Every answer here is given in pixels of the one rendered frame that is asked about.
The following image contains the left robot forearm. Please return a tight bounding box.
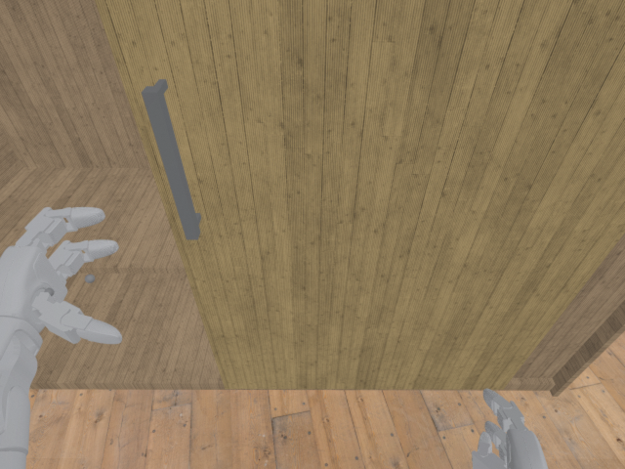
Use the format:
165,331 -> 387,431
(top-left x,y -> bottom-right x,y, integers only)
0,316 -> 43,469

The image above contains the wardrobe door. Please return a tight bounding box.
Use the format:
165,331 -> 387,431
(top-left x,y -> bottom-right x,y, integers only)
513,234 -> 625,378
95,0 -> 625,390

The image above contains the left robot hand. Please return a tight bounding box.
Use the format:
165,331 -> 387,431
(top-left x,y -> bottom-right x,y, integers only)
0,207 -> 122,344

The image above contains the handle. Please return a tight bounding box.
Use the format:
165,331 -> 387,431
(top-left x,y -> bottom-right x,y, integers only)
142,79 -> 201,240

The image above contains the right robot hand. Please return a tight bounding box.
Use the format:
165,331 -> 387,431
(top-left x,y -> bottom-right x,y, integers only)
472,388 -> 548,469

